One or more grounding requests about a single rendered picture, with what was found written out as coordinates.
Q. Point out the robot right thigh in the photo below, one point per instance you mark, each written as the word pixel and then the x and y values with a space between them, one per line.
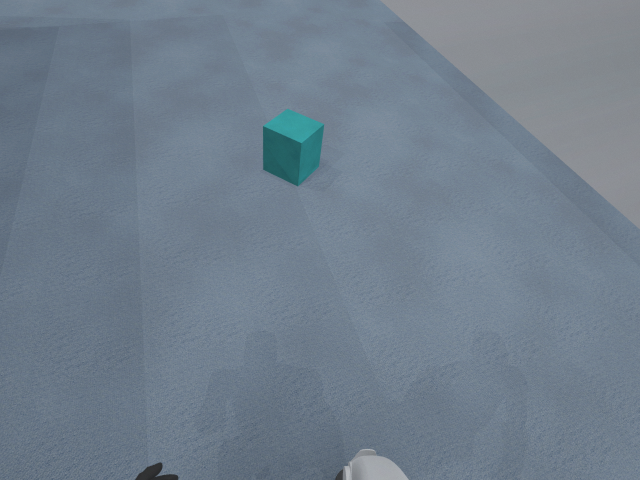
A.
pixel 372 468

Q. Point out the carton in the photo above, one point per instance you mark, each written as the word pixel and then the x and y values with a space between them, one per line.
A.
pixel 292 146

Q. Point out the right robot shin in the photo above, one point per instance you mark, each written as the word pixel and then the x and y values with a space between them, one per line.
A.
pixel 364 452

